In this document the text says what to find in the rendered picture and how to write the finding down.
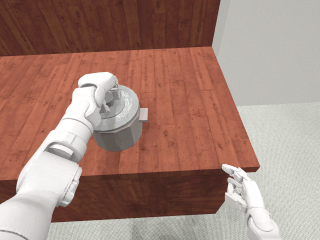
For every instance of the right robot forearm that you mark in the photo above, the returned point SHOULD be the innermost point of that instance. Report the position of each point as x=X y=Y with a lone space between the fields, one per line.
x=260 y=225

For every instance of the pot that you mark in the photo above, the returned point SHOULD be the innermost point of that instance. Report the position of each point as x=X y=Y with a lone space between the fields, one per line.
x=125 y=137

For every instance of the robot right hand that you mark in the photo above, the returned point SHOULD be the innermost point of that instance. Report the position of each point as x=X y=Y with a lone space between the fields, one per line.
x=247 y=194

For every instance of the robot left hand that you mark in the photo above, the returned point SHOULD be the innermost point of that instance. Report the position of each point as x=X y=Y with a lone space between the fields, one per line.
x=107 y=81

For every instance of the left robot forearm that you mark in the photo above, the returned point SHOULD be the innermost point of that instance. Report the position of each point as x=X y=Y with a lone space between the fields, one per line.
x=69 y=139

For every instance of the table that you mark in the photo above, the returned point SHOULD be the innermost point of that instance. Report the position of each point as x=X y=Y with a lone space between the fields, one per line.
x=160 y=49

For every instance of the robot left upper arm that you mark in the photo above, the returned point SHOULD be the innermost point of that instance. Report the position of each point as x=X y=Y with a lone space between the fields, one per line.
x=51 y=182

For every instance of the lid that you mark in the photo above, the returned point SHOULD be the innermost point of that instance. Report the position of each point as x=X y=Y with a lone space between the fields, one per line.
x=121 y=112

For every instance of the knob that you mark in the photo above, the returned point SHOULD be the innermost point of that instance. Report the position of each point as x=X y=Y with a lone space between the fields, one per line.
x=109 y=99

